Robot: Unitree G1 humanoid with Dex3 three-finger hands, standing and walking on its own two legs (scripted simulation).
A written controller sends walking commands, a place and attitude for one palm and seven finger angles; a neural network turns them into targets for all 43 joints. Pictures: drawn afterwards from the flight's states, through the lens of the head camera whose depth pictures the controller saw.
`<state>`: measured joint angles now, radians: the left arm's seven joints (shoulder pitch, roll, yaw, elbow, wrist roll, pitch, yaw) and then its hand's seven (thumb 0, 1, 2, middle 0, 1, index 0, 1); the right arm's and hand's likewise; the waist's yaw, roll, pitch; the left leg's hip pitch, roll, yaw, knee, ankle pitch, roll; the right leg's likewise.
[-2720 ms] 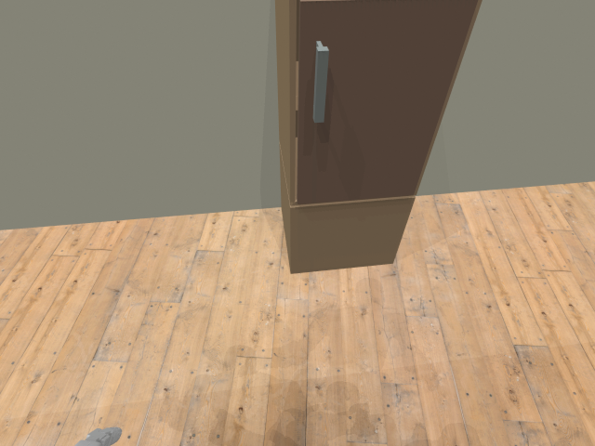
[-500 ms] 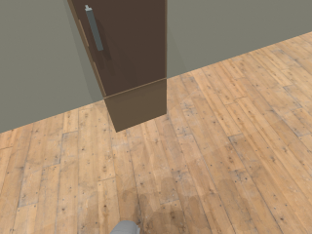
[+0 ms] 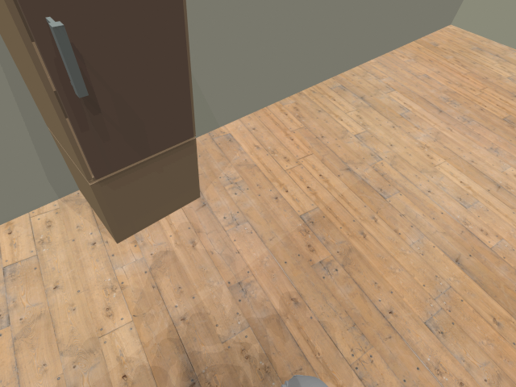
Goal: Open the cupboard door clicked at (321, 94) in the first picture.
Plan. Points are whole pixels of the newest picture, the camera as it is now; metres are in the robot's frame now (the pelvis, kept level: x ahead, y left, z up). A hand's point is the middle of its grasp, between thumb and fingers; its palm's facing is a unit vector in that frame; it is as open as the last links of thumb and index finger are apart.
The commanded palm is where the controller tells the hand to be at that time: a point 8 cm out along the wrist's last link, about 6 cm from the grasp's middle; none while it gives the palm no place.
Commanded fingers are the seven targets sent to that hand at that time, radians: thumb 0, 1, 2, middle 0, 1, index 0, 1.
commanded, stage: walk to a spot facing it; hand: left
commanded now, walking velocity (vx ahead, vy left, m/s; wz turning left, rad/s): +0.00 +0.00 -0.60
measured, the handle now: (66, 58) +0.77 +0.55 +0.07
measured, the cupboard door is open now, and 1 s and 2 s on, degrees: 0 0 0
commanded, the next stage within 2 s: turn to face it in 1.28 s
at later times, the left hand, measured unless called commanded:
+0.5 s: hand (205, 383) +0.16 +0.10 -0.16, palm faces -0.27 -0.93 -0.23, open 7.4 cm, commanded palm none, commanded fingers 0.00 0.90 0.90 -0.20 -0.30 -0.20 -0.30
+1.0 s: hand (227, 275) +0.38 +0.09 -0.18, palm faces -0.44 -0.88 -0.17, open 7.4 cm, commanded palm none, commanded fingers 0.00 0.90 0.90 -0.20 -0.30 -0.20 -0.30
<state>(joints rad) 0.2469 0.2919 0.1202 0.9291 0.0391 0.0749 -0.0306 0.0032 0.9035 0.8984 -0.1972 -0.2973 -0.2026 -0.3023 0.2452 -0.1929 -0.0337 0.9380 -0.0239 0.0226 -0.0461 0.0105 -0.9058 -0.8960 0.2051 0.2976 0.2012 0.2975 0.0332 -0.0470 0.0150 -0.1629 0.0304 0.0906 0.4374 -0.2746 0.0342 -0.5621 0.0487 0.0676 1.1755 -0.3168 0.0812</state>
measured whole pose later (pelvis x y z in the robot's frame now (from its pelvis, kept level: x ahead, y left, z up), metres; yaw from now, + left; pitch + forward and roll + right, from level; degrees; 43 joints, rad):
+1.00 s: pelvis +0.25 -0.07 +0.00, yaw -33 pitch -2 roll -2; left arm 0.29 0.22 0.11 1.00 0.04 0.02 -0.03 0.01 0.91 0.90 -0.20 -0.30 -0.20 -0.30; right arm 0.26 -0.15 -0.05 0.99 -0.02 -0.07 -0.04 0.00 -0.94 -0.90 0.21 0.30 0.20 0.30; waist 0.04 -0.04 0.04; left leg -0.20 0.08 0.26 0.49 -0.25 0.06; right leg -0.56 -0.06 -0.02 1.28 -0.21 0.01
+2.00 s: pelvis +0.38 -0.15 +0.00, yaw -34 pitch +1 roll -3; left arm 0.21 0.23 0.10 0.98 0.03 0.05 0.02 0.00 0.91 0.90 -0.20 -0.30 -0.20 -0.30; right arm 0.24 -0.16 -0.05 0.96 -0.03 0.02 -0.01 0.01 -0.91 -0.90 0.21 0.30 0.20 0.30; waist 0.00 -0.02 0.06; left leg -0.32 0.00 0.06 0.49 -0.20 0.08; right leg -0.50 -0.08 -0.02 1.14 -0.35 0.08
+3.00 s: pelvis +0.30 -0.12 -0.01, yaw +2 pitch +0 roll -2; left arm 0.20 0.28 0.09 0.93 0.02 0.06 0.01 0.01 0.90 0.90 -0.20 -0.30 -0.20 -0.30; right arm 0.14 -0.21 -0.06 0.89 -0.02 0.03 0.00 0.01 -0.91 -0.90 0.21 0.30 0.20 0.30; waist 0.01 -0.04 0.09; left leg -0.30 -0.01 0.01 0.54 -0.24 0.05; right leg -0.49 -0.11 -0.05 1.12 -0.40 0.10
